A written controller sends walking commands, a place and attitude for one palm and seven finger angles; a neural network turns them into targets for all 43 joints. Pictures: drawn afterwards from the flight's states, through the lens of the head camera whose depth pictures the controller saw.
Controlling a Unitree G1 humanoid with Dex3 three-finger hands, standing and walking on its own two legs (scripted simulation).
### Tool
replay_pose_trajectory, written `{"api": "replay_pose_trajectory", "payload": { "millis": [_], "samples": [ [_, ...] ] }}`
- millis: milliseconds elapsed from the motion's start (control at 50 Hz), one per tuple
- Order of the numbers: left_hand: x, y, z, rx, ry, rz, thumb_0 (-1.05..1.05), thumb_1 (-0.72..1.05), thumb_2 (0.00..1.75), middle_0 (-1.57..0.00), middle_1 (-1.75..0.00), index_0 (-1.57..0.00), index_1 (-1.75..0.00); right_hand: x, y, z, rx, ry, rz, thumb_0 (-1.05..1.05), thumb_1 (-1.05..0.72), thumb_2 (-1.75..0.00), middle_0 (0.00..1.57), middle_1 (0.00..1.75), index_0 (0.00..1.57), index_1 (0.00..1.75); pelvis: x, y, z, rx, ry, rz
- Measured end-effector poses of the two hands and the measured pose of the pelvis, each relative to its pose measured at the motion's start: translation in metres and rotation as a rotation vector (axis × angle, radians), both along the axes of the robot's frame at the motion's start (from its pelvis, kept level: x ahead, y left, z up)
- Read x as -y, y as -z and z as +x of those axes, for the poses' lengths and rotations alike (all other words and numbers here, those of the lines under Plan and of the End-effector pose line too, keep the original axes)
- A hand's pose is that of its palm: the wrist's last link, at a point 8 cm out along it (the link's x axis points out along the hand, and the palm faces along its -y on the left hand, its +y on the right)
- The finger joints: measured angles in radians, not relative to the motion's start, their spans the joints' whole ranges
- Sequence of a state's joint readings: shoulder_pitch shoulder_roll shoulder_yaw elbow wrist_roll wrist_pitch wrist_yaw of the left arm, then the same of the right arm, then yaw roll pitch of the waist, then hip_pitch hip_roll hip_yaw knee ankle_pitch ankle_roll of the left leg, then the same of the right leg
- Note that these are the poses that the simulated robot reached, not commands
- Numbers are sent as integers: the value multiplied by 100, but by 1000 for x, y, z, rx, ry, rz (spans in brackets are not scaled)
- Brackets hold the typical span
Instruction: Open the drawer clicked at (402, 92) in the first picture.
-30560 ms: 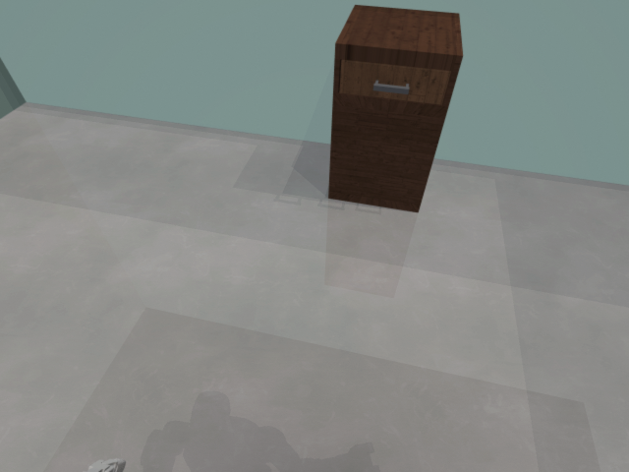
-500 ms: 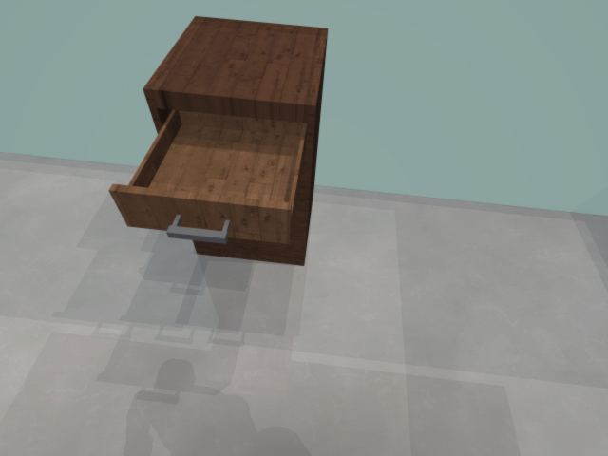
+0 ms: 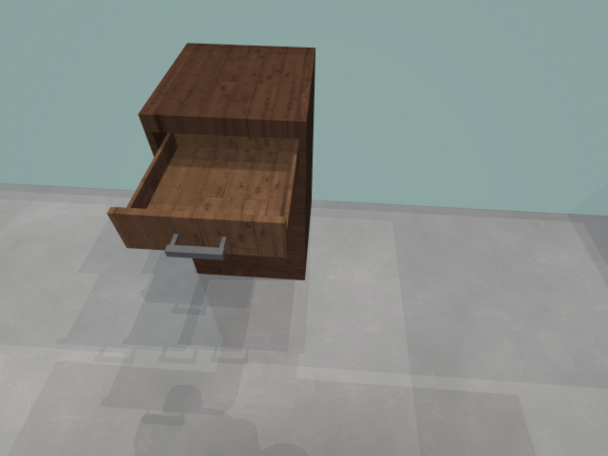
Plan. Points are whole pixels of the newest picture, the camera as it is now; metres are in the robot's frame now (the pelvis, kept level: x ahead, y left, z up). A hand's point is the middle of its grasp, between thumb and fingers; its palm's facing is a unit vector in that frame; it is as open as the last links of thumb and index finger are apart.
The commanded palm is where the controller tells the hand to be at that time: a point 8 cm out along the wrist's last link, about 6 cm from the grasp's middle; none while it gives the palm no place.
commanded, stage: let the arm hang, fingers relaxed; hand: left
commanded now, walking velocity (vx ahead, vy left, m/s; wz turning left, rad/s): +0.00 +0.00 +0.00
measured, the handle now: (197, 245) +0.56 +0.27 -0.17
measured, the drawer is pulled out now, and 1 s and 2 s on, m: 0.30 0.30 0.30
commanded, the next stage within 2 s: look to check the result in 0.12 s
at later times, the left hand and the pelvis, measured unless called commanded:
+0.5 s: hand out of the picture +0.00 +0.15 -0.18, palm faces +0.06 -0.98 -0.17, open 7.4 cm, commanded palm none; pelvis +0.01 -0.01 +0.00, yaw +0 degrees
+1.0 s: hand out of the picture +0.01 +0.15 -0.17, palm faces +0.06 -0.98 -0.18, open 7.4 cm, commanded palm none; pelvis +0.03 -0.01 +0.00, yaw +0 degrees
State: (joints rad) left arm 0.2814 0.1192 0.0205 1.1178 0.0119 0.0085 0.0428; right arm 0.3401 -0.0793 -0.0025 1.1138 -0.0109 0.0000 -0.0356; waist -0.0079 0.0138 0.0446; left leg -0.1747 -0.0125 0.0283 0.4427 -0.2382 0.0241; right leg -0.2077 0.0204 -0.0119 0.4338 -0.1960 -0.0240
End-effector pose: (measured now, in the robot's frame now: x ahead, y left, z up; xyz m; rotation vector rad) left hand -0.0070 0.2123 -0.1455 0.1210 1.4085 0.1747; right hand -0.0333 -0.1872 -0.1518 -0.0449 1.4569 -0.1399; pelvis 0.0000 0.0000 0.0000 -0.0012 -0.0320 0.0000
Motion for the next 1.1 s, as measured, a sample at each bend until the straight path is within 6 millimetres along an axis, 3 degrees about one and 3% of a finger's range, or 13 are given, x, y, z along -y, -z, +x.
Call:
{"api": "replay_pose_trajectory", "payload": {
  "millis": [300,1100],
  "samples": [
    [9,1,-5,-42,-15,-19,0,91,90,-19,-30,-20,-30,18,-4,5,-25,-4,-43,0,-91,-90,20,30,20,30,2,-1,9,-6,0,0],
    [16,-1,18,-34,-17,-6,0,91,90,-19,-30,-20,-30,27,-3,34,-15,-17,-38,0,-91,-90,20,30,20,30,13,-2,28,-10,-5,1]
  ]
}}
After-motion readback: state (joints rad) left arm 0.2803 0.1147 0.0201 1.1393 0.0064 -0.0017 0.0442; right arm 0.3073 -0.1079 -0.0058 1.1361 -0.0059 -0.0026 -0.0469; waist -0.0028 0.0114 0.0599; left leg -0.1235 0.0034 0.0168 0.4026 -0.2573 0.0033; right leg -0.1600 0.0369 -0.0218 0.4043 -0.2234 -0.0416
